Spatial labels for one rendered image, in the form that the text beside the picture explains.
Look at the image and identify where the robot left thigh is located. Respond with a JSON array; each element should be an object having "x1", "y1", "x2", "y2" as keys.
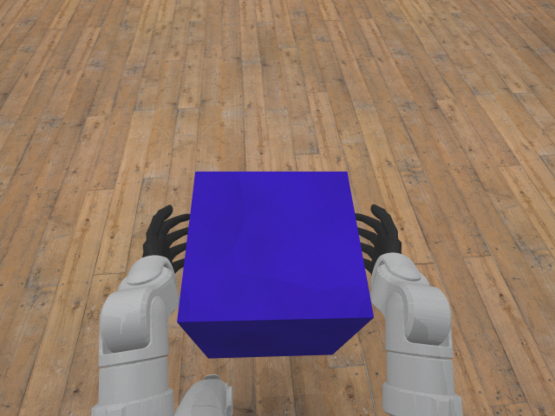
[{"x1": 174, "y1": 379, "x2": 232, "y2": 416}]

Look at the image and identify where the robot left hand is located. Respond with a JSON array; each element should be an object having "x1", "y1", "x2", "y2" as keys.
[{"x1": 142, "y1": 205, "x2": 190, "y2": 273}]

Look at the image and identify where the right robot forearm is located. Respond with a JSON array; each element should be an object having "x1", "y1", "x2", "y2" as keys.
[{"x1": 370, "y1": 253, "x2": 463, "y2": 416}]

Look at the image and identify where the left robot forearm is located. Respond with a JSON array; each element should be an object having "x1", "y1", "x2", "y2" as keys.
[{"x1": 91, "y1": 255, "x2": 180, "y2": 416}]

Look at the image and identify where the carton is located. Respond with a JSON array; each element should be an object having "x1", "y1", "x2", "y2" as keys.
[{"x1": 177, "y1": 172, "x2": 374, "y2": 359}]

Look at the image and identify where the robot right hand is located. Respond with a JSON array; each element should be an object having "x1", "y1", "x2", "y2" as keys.
[{"x1": 355, "y1": 205, "x2": 402, "y2": 276}]

